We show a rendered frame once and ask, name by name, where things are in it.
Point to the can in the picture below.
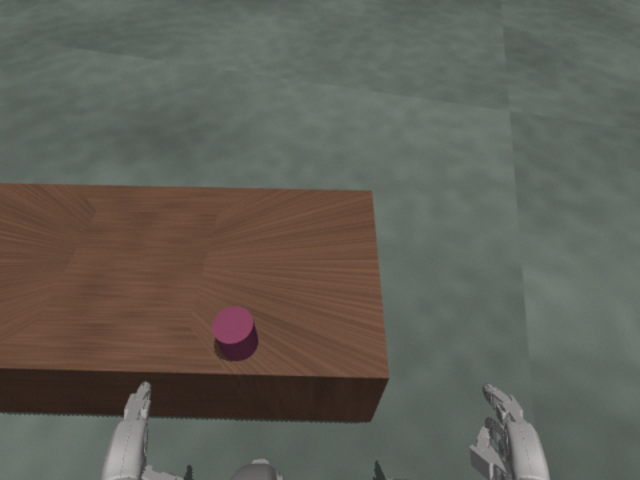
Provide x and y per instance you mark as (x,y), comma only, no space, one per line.
(235,333)

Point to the right robot hand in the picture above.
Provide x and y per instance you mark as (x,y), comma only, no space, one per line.
(521,453)

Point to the left robot hand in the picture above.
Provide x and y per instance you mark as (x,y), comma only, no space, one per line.
(126,453)

